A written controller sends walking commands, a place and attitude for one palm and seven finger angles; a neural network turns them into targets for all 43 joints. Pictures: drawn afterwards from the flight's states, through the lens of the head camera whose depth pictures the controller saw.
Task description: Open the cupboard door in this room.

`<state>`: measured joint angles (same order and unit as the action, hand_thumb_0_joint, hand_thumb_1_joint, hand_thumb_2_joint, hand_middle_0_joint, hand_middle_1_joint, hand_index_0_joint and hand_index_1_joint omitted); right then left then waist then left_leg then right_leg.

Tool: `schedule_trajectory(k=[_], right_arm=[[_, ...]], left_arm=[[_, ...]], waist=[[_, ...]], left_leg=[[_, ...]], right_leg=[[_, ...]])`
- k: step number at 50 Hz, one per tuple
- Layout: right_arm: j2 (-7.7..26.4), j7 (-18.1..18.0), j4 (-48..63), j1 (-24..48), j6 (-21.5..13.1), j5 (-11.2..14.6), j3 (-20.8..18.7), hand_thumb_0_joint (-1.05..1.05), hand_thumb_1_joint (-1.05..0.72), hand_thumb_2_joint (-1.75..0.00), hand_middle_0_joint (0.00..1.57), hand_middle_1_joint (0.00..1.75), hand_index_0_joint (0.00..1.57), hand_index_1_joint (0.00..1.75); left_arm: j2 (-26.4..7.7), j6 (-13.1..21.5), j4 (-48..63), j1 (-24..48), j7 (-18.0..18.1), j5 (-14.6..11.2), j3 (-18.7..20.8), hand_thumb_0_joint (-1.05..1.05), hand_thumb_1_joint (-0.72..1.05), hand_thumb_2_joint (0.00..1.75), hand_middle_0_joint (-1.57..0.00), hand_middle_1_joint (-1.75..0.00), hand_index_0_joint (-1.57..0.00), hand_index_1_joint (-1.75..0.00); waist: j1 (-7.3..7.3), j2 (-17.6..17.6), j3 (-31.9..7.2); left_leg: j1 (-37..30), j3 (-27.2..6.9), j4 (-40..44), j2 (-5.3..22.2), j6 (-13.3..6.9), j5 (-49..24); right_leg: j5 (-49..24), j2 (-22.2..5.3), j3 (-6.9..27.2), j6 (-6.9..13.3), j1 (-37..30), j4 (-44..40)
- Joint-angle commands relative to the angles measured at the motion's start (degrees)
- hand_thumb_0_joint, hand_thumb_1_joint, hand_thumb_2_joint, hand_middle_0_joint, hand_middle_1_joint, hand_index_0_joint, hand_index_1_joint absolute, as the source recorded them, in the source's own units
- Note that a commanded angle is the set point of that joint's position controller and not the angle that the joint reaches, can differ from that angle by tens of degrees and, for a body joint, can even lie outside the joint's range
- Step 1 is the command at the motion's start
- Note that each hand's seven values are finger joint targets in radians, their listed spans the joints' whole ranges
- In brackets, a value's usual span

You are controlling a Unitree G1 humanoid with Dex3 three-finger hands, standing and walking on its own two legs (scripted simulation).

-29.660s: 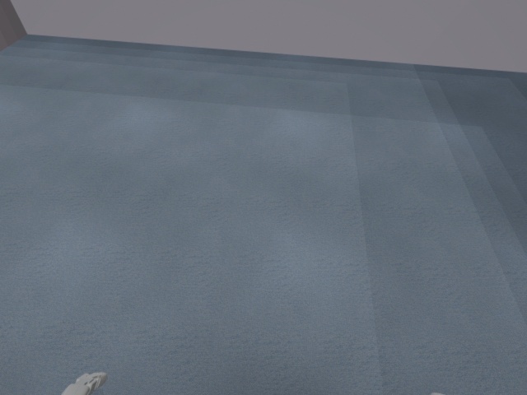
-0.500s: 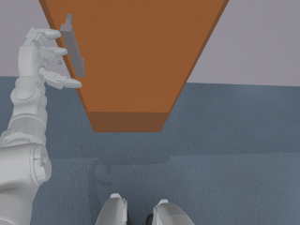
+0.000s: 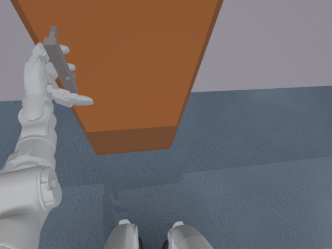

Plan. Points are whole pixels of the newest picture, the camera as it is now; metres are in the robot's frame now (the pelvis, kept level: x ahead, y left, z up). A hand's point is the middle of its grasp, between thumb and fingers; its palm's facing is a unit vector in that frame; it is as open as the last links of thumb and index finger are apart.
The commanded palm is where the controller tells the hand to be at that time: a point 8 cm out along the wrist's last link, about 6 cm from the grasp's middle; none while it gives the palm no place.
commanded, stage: slide the fingers in behind the handle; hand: left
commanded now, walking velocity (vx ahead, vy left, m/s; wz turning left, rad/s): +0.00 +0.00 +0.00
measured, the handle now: (64, 63) +0.55 +0.20 +0.07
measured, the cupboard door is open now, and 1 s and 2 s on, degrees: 0 0 37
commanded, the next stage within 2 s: close the thumb around the handle in 0.18 s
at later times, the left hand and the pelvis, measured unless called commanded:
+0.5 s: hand (70, 79) +0.50 +0.18 +0.07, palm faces +0.08 -1.00 -0.01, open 12.6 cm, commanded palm +0.47 +0.22 +0.07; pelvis +0.00 +0.00 +0.00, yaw +0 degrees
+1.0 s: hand (71, 82) +0.49 +0.18 +0.07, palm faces +0.06 -1.00 -0.01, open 5.9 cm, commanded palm +0.47 +0.22 +0.07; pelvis +0.00 -0.01 +0.00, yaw +1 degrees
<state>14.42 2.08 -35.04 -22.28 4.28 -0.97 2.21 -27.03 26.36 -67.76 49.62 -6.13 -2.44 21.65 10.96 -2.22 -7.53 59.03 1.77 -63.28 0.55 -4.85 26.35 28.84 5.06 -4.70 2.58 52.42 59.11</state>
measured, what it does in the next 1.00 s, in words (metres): stands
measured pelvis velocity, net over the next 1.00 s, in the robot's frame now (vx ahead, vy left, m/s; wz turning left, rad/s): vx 0.00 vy -0.01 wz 0.01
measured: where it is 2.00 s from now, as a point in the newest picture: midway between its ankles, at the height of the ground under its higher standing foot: outside the picture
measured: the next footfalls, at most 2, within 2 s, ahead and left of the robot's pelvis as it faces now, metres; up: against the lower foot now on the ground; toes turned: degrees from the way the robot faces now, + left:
none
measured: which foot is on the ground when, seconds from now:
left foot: down 0.00-1.00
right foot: down 0.00-1.00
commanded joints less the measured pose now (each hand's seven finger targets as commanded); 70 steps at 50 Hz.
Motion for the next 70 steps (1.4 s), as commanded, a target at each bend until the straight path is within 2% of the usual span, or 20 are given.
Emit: schedule_trajectory(k=[1,2,3,6,7,10,11,14,17,26,34,39,41,43,46,48,54,55,63,70], right_arm=[[11.3,-0.7,2.7,-9.1,-0.1,0.9,-3.9,0.0,-0.9,-0.9,0.2,0.3,0.2,0.3],[11.1,-0.7,2.4,-9.6,0.0,1.0,-3.8,0.0,-0.9,-0.9,0.2,0.3,0.2,0.3],[11.7,-0.8,2.1,-9.8,0.1,1.1,-4.1,0.0,-0.9,-0.9,0.2,0.3,0.2,0.3],[11.6,-1.2,2.0,-9.8,0.3,1.2,-4.2,0.0,-0.9,-0.9,0.2,0.3,0.2,0.3],[11.5,-1.2,1.9,-9.9,0.0,1.2,-4.2,0.0,-0.9,-0.9,0.2,0.3,0.2,0.3],[11.8,-1.3,1.4,-9.8,-0.1,1.0,-4.3,0.0,-0.9,-0.9,0.2,0.3,0.2,0.3],[11.6,-1.3,1.4,-9.5,-0.3,1.0,-4.2,0.0,-0.9,-0.9,0.2,0.3,0.2,0.3],[11.6,-1.2,1.2,-9.8,-0.5,0.6,-4.3,0.0,-0.9,-0.9,0.2,0.3,0.2,0.3],[11.6,-1.0,0.9,-9.8,-0.7,0.2,-4.4,0.0,-0.9,-0.9,0.2,0.3,0.2,0.3],[11.8,-1.2,2.3,-9.2,0.5,1.0,-4.2,0.0,-0.9,-0.9,0.2,0.3,0.2,0.3],[11.4,-1.0,1.5,-9.1,0.3,0.9,-4.4,0.0,-0.9,-0.9,0.2,0.3,0.2,0.3],[11.4,-1.1,1.5,-9.1,0.5,1.0,-4.5,0.0,-0.9,-0.9,0.2,0.3,0.2,0.3],[11.2,-1.0,1.5,-8.9,0.4,1.0,-4.5,0.0,-0.9,-0.9,0.2,0.3,0.2,0.3],[11.5,-1.2,1.5,-9.0,0.3,0.9,-4.4,0.0,-0.9,-0.9,0.2,0.3,0.2,0.3],[11.3,-1.2,1.6,-8.7,0.4,0.9,-4.3,0.0,-0.9,-0.9,0.2,0.3,0.2,0.3],[11.3,-1.2,1.7,-8.7,0.4,0.9,-4.3,0.0,-0.9,-0.9,0.2,0.3,0.2,0.3],[11.4,-1.3,1.8,-8.6,0.2,0.8,-4.2,0.0,-0.9,-0.9,0.2,0.3,0.2,0.3],[11.0,-1.1,2.1,-8.4,0.0,0.7,-4.4,0.0,-0.9,-0.9,0.2,0.3,0.2,0.3],[10.9,-0.4,4.4,-7.0,0.6,1.3,-4.8,0.0,-0.9,-0.9,0.2,0.3,0.2,0.3],[9.9,0.2,8.3,-3.7,0.9,2.4,-5.1,0.0,-0.9,-0.9,0.2,0.3,0.2,0.3]], left_arm=[[-11.9,3.4,11.9,23.5,-2.9,-3.6,-0.4,0.0,-0.5,0.3,-0.3,-1.2,-0.3,-1.2],[-9.7,2.8,10.8,24.0,-3.7,-4.3,-1.8,0.0,-0.5,0.3,-0.3,-1.2,-0.3,-1.2],[-11.4,2.3,10.0,22.8,-4.2,-4.3,-0.5,0.0,-0.5,0.3,-0.3,-1.2,-0.3,-1.2],[-8.2,1.1,9.7,22.6,-5.3,-5.0,-3.3,0.0,-0.5,0.3,-0.3,-1.2,-0.3,-1.2],[-7.6,1.3,10.0,22.8,-5.3,-5.3,-3.5,0.0,-0.5,0.3,-0.3,-1.2,-0.3,-1.2],[-10.3,2.3,10.6,24.3,-4.6,-5.2,-1.5,0.0,-0.5,0.3,-0.3,-1.2,-0.3,-1.2],[-9.2,2.8,11.4,26.1,-4.3,-5.1,-2.7,0.0,-0.5,0.3,-0.3,-1.2,-0.3,-1.2],[-11.5,4.7,13.9,27.9,-2.9,-3.8,-1.3,0.0,-0.5,0.3,-0.3,-1.2,-0.3,-1.2],[-12.2,5.8,15.2,28.4,-1.9,-3.0,-0.6,0.0,-0.33,0.37,-0.31,-1.22,-0.31,-1.22],[-12.9,2.2,11.8,22.8,-2.4,-3.5,0.3,0.0,0.17,0.59,-0.35,-1.27,-0.35,-1.27],[-9.0,4.0,13.0,23.4,-3.9,-4.6,-2.5,0.0,0.62,0.78,-0.38,-1.32,-0.38,-1.32],[-10.1,3.3,12.9,22.8,-3.8,-4.5,-1.7,0.0,0.9,0.9,-0.4,-1.35,-0.4,-1.35],[-9.8,3.5,13.6,23.8,-3.4,-4.5,-1.6,0.0,0.9,0.9,-0.4,-1.35,-0.4,-1.35],[-12.7,4.2,14.2,24.2,-2.9,-4.2,0.4,0.0,0.9,0.9,-0.4,-1.35,-0.4,-1.35],[-12.0,3.9,12.7,23.7,-2.7,-3.8,0.0,0.0,0.9,0.9,-0.4,-1.35,-0.4,-1.35],[-12.2,4.3,13.1,23.5,-2.3,-3.5,0.2,0.0,0.9,0.9,-0.4,-1.35,-0.4,-1.35],[-11.7,4.1,12.7,25.6,-1.2,-3.3,-0.2,0.0,0.9,0.9,-0.4,-1.35,-0.4,-1.35],[-8.4,4.4,13.9,25.0,-1.2,-3.5,-2.3,0.0,0.9,0.9,-0.4,-1.35,-0.4,-1.35],[-6.6,4.2,18.4,11.4,-2.0,-4.8,-2.6,0.0,0.9,0.9,-0.4,-1.35,-0.4,-1.35],[-0.9,2.3,30.8,-7.8,-2.2,-7.7,-5.2,0.0,0.9,0.9,-0.4,-1.35,-0.4,-1.35]], waist=[[-0.64,-5.4,-26.3],[0.13,-5.3,-24.8],[-0.61,-4.7,-23.7],[0.63,-2.2,-20.9],[0.28,-3.7,-20.7],[-0.01,-4.0,-20.7],[0.37,-5.2,-21.0],[-0.4,-8.1,-25.1],[-0.88,-10.3,-27.7],[-1.01,-3.9,-25.3],[-0.49,-5.9,-24.8],[-1.16,-6.6,-25.2],[-0.99,-5.7,-24.9],[-1.35,-6.1,-26.3],[-1.15,-5.2,-24.2],[-1.7,-6.7,-25.7],[-0.89,-6.0,-25.1],[-0.86,-6.6,-26.0],[-4.26,-4.2,-26.8],[-7.33,-0.5,-23.4]], left_leg=[[-29.3,-7.4,7.3,1.1,2.8,-22.7],[-29.6,-7.6,7.3,1.0,2.7,-22.7],[-28.9,-7.5,7.5,1.1,2.7,-22.0],[-27.2,-7.4,8.1,1.0,2.2,-19.1],[-28.0,-7.7,7.9,1.0,2.3,-19.6],[-27.9,-8.1,8.1,1.1,2.5,-17.9],[-28.0,-8.0,7.8,1.0,2.4,-17.4],[-31.1,-8.7,7.3,1.2,2.8,-20.2],[-33.6,-9.2,6.6,1.3,3.2,-22.9],[-27.6,-6.9,7.2,0.6,2.3,-21.9],[-30.9,-7.8,6.8,1.0,2.8,-24.2],[-31.0,-7.5,6.9,0.9,2.8,-24.5],[-30.6,-7.6,6.9,0.9,2.7,-23.4],[-30.5,-7.6,6.6,0.9,2.7,-24.5],[-29.2,-7.6,6.8,0.8,2.7,-22.8],[-30.5,-7.8,6.9,0.9,3.0,-23.9],[-29.6,-7.9,7.0,0.8,2.8,-21.5],[-30.9,-7.8,7.0,0.8,2.9,-22.2],[-30.9,-6.6,8.6,0.5,3.0,-23.6],[-30.2,-4.6,11.0,0.0,2.6,-25.0]], right_leg=[[-19.1,0.1,3.4,-1.0,-5.0,-8.1],[-18.9,0.2,3.2,-0.9,-4.0,-8.3],[-18.3,0.1,3.2,-1.0,-3.5,-8.5],[-16.7,-0.1,3.4,-1.2,-2.9,-9.6],[-16.4,-0.1,3.2,-0.9,-1.6,-9.3],[-14.2,-0.3,3.3,-0.9,-0.5,-9.2],[-13.7,-0.4,3.6,-0.9,0.1,-9.0],[-14.6,-0.4,3.4,-0.6,0.5,-7.7],[-15.5,-0.4,3.1,-0.4,1.2,-6.8],[-19.5,-0.4,3.9,-1.2,-5.6,-8.5],[-19.4,-0.2,3.5,-0.9,-2.1,-8.0],[-19.9,-0.4,3.6,-0.9,-2.6,-8.0],[-19.1,-0.3,3.5,-0.9,-2.7,-8.1],[-20.2,-0.4,3.8,-0.9,-3.4,-7.5],[-18.7,-0.4,3.7,-0.9,-3.0,-7.7],[-18.9,-0.4,3.6,-0.8,-2.5,-7.3],[-17.3,-0.4,3.6,-1.0,-2.0,-7.6],[-17.6,-0.4,3.5,-0.9,-1.6,-7.6],[-20.3,-0.3,3.3,-0.7,-7.0,-8.1],[-24.6,-0.2,3.4,-0.9,-13.1,-10.0]])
